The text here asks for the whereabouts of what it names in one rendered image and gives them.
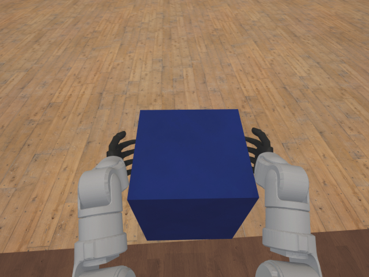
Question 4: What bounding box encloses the robot left upper arm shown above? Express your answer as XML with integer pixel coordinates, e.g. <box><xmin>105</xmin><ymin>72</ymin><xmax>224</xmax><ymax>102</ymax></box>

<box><xmin>79</xmin><ymin>265</ymin><xmax>136</xmax><ymax>277</ymax></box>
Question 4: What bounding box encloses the robot left hand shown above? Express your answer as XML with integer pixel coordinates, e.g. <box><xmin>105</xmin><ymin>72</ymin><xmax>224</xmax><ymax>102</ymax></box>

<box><xmin>107</xmin><ymin>131</ymin><xmax>136</xmax><ymax>176</ymax></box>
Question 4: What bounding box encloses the robot right forearm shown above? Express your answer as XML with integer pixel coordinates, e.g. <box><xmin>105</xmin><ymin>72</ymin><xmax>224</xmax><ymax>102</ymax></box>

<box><xmin>254</xmin><ymin>152</ymin><xmax>322</xmax><ymax>277</ymax></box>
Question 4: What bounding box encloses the carton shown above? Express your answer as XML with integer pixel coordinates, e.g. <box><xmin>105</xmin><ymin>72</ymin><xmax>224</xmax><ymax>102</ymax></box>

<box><xmin>127</xmin><ymin>109</ymin><xmax>259</xmax><ymax>241</ymax></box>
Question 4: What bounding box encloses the robot left forearm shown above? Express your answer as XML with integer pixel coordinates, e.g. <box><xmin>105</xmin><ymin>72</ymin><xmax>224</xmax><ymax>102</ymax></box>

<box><xmin>72</xmin><ymin>156</ymin><xmax>129</xmax><ymax>277</ymax></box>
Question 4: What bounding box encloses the robot right upper arm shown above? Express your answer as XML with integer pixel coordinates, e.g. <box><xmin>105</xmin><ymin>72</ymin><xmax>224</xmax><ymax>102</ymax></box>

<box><xmin>255</xmin><ymin>260</ymin><xmax>319</xmax><ymax>277</ymax></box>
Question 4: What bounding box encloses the robot right hand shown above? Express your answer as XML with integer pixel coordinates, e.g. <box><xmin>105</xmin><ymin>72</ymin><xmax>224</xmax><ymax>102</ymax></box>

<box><xmin>245</xmin><ymin>128</ymin><xmax>273</xmax><ymax>173</ymax></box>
